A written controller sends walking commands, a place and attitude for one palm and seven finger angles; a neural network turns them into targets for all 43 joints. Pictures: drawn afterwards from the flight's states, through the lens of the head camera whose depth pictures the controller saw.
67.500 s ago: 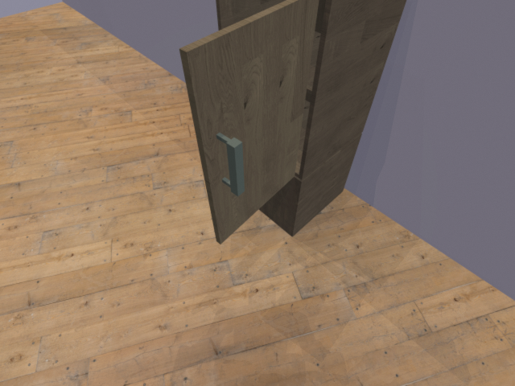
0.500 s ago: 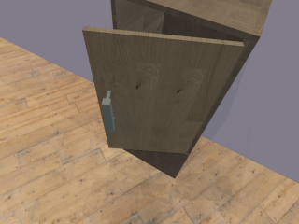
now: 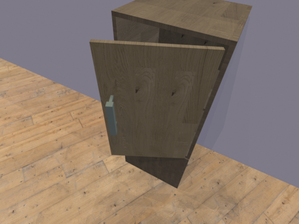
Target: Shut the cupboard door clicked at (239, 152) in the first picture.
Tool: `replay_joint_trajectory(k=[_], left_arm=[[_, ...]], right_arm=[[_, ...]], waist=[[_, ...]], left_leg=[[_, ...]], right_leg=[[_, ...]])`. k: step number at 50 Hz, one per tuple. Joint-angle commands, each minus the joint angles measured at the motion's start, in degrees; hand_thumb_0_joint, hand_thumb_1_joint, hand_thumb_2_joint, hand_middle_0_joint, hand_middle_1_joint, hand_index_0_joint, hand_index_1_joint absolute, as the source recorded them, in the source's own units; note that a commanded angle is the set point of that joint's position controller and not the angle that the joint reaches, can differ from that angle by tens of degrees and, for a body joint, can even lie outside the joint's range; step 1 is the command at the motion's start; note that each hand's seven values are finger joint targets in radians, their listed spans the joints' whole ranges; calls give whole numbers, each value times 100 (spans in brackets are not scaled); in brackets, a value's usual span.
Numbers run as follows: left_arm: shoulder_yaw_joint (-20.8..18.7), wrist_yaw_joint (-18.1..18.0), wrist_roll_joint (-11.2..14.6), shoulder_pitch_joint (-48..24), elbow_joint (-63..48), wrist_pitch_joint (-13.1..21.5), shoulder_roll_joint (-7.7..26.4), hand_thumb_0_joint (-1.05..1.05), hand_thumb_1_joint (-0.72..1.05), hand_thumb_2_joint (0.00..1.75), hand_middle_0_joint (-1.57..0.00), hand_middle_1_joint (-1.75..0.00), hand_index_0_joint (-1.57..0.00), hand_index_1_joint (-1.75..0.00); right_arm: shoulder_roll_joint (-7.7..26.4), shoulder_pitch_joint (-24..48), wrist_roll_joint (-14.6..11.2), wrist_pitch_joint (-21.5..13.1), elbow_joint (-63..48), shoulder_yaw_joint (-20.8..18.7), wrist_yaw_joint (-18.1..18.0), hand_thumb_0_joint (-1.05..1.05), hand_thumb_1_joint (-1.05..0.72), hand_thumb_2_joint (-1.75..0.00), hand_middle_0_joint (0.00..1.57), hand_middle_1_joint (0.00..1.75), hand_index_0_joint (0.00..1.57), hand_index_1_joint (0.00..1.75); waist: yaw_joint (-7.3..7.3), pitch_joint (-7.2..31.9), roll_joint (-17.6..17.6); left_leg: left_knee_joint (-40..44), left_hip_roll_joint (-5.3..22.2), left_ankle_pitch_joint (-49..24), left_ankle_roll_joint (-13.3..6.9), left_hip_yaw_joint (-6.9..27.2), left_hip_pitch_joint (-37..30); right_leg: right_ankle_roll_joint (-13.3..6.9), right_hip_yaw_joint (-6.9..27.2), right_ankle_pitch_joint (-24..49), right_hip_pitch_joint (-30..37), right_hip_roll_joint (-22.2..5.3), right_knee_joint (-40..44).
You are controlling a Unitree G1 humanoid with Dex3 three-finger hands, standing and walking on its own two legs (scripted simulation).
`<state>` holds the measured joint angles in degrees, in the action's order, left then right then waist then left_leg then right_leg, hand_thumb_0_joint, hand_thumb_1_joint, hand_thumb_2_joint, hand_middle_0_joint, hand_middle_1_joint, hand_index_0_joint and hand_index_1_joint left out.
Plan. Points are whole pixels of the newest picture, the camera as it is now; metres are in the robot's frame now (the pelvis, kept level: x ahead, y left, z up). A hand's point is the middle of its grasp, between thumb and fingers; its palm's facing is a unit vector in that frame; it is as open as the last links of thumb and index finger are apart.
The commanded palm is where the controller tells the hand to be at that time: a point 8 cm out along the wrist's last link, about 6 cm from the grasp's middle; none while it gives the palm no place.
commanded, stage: come to a stop and stand still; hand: left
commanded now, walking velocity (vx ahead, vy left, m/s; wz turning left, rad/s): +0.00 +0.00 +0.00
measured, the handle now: (112, 115) +0.48 +0.17 -0.02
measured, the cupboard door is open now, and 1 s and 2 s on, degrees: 27 27 27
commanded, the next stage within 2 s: look again from close up in 0.62 s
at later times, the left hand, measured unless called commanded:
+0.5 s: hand out of the picture -0.01 +0.25 -0.17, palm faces -0.01 -0.96 -0.26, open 7.4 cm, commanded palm none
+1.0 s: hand out of the picture -0.01 +0.23 -0.17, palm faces -0.01 -0.97 -0.23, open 7.4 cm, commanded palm none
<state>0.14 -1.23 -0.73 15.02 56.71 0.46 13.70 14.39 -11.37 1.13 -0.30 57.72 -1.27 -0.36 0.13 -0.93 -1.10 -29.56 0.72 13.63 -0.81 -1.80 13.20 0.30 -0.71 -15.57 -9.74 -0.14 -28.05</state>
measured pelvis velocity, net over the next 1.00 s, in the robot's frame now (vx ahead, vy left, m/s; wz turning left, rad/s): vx -0.02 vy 0.03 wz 0.00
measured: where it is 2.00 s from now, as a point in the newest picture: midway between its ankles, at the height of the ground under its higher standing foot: outside the picture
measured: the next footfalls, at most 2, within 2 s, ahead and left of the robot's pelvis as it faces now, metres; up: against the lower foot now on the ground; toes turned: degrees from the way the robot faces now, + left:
none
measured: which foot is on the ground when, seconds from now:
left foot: down 0.00-1.00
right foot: down 0.00-1.00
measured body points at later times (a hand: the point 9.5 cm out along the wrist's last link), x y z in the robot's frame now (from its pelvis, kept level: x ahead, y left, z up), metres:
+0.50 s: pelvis -0.02 +0.03 +0.00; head -0.03 +0.05 +0.45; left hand -0.01 +0.30 -0.15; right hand +0.02 -0.23 -0.13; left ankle +0.03 +0.11 -0.74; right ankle +0.00 -0.12 -0.74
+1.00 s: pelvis -0.02 +0.03 +0.01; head -0.02 +0.05 +0.46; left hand -0.01 +0.28 -0.15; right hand +0.03 -0.22 -0.14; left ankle +0.03 +0.11 -0.74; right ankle +0.00 -0.12 -0.74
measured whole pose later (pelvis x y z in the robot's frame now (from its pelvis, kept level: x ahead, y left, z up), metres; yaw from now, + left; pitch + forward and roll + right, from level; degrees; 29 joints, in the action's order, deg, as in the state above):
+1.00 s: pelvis -0.02 +0.03 +0.01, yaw +0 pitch -2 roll +0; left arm 0.8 -1.5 -1.2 15.4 62.8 0.5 13.5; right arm 12.9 -9.9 0.3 -0.5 64.2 -0.8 0.3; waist 0.6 -2.0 -1.4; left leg -22.1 -2.4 8.0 -3.5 -3.1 11.9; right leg 3.2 0.4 -10.4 -9.1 -3.2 -21.9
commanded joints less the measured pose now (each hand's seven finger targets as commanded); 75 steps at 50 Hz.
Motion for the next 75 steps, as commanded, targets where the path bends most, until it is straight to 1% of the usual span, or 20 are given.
replay_joint_trajectory(k=[1, 4, 14, 24, 26, 28, 30, 34, 36, 38, 41, 44, 45, 49, 60, 67, 68, 70, 73, 75], left_arm=[[-205, -46, -25, -75, -306, 101, 997, 0, 90, 90, -20, -30, -20, -30], [-200, -20, -27, -114, -236, 92, 1049, 0, 90, 90, -20, -30, -20, -30], [-152, -18, -47, -60, -23, 63, 1071, 0, 90, 90, -20, -30, -20, -30], [-114, -48, -69, 150, 217, 46, 958, 0, 90, 90, -20, -30, -20, -30], [-119, -56, -77, 204, 256, 52, 931, 0, 90, 90, -20, -30, -20, -30], [-106, -60, -72, 241, 295, 53, 902, 0, 90, 90, -20, -30, -20, -30], [-102, -67, -77, 264, 318, 56, 863, 0, 90, 90, -20, -30, -20, -30], [-96, -72, -80, 287, 362, 58, 823, 0, 90, 90, -20, -30, -20, -30], [-94, -77, -79, 313, 374, 70, 804, 0, 90, 90, -20, -30, -20, -30], [-92, -76, -77, 308, 376, 71, 801, 0, 90, 90, -20, -30, -20, -30], [-86, -87, -73, 283, 383, 88, 783, 0, 90, 90, -20, -30, -20, -30], [-86, -83, -65, 262, 382, 91, 788, 0, 90, 90, -20, -30, -20, -30], [-91, -89, -70, 265, 389, 95, 790, 0, 90, 90, -20, -30, -20, -30], [-86, -84, -68, 236, 399, 71, 748, 0, 90, 90, -20, -30, -20, -30], [-97, -85, -60, 162, 368, 99, 791, 0, 90, 90, -20, -30, -20, -30], [-102, -77, -59, 129, 380, 80, 788, 0, 90, 90, -20, -30, -20, -30], [-79, -69, -49, 160, 421, 77, 706, 0, 90, 90, -20, -30, -20, -30], [-3, -72, -40, 387, 535, 27, 329, 0, 90, 90, -20, -30, -20, -30], [-11, -54, -52, 546, 592, -35, 245, 0, 90, 90, -20, -30, -20, -30], [-41, -29, -76, 662, 584, -62, 224, 0, 90, 90, -20, -30, -20, -30]], right_arm=[[883, 140, 0, -141, -303, -149, -27, 0, -90, -90, 20, 30, 20, 30], [997, 160, 3, -145, -255, -153, -15, 0, -90, -90, 20, 30, 20, 30], [1135, 144, -33, -148, -12, -170, 13, 0, -90, -90, 20, 30, 20, 30], [1049, 126, -64, -115, 206, -188, 16, 0, -90, -90, 20, 30, 20, 30], [1020, 118, -65, -118, 227, -189, 13, 0, -90, -90, 20, 30, 20, 30], [990, 118, -68, -118, 251, -189, 11, 0, -90, -90, 20, 30, 20, 30], [943, 100, -75, -111, 266, -186, 7, 0, -90, -90, 20, 30, 20, 30], [926, 139, -80, -101, 302, -186, 7, 0, -90, -90, 20, 30, 20, 30], [883, 122, -79, -103, 306, -183, 5, 0, -90, -90, 20, 30, 20, 30], [868, 140, -81, -104, 320, -180, 6, 0, -90, -90, 20, 30, 20, 30], [829, 129, -86, -109, 335, -169, 3, 0, -90, -90, 20, 30, 20, 30], [823, 158, -88, -118, 355, -159, 0, 0, -90, -90, 20, 30, 20, 30], [788, 149, -91, -117, 356, -159, 0, 0, -90, -90, 20, 30, 20, 30], [791, 142, -76, -94, 381, -156, 1, 0, -90, -90, 20, 30, 20, 30], [746, 113, -81, -107, 418, -139, -1, 0, -90, -90, 20, 30, 20, 30], [772, 94, -74, -101, 452, -137, -2, 0, -90, -90, 20, 30, 20, 30], [704, 65, -65, -98, 485, -118, -5, 0, -90, -90, 20, 30, 20, 30], [376, -94, -49, -61, 578, -52, -9, 0, -90, -90, 20, 30, 20, 30], [395, -181, -27, -25, 605, -84, -32, 0, -90, -90, 20, 30, 20, 30], [453, -230, -22, -7, 575, -143, -52, 0, -90, -90, 20, 30, 20, 30]], waist=[[-6, -130, 287], [5, -143, 279], [25, -123, 217], [18, -209, 233], [23, -190, 140], [11, -96, 223], [14, -108, 126], [8, -206, 186], [-3, -125, 102], [2, -144, 197], [-21, -56, 61], [-2, -59, 180], [10, -76, 62], [-2, -162, 162], [9, -102, 16], [3, -130, 129], [-11, -143, 78], [-8, -154, 93], [-15, -301, 257], [4, -353, 406]], left_leg=[[896, 456, 212, -146, 662, 144], [1090, 486, 512, -140, 764, 252], [1450, 577, 801, -153, 917, 283], [1625, 590, 962, -137, 940, 210], [1608, 585, 830, -146, 920, 143], [1592, 580, 772, -134, 908, 42], [1566, 579, 664, -135, 895, 4], [1606, 563, 761, -114, 890, 61], [1516, 536, 517, -111, 847, -31], [1532, 537, 551, -104, 858, -27], [1415, 526, 148, -93, 779, -166], [1423, 524, 134, -83, 787, -157], [1383, 521, -20, -95, 775, -152], [1516, 521, 362, -65, 821, -103], [1384, 507, -105, -60, 745, -198], [1492, 515, 158, -47, 789, -144], [1541, 531, 333, -37, 816, -149], [1610, 577, 703, -7, 832, -115], [1707, 662, 1285, -29, 936, 47], [1812, 822, 1655, -126, 1063, 101]], right_leg=[[-214, 591, -206, -321, -519, 841], [-192, 549, -196, -275, -511, 836], [-117, 417, 53, -143, -537, 791], [-70, 397, 89, -187, -557, 844], [-74, 393, 166, -192, -581, 849], [-68, 400, 184, -190, -585, 853], [-61, 402, 240, -187, -584, 872], [-48, 418, 152, -237, -605, 913], [-62, 443, 241, -220, -625, 940], [-52, 434, 233, -225, -628, 947], [-63, 468, 396, -194, -659, 975], [-50, 466, 403, -157, -659, 988], [-57, 455, 491, -125, -671, 1001], [-42, 457, 240, -219, -645, 1012], [-58, 489, 422, -125, -681, 1093], [-50, 471, 285, -125, -674, 1084], [-27, 457, 178, -139, -634, 1105], [48, 354, 73, -142, -569, 1068], [55, 228, -150, -243, -446, 830], [42, 76, -250, -322, -339, 575]])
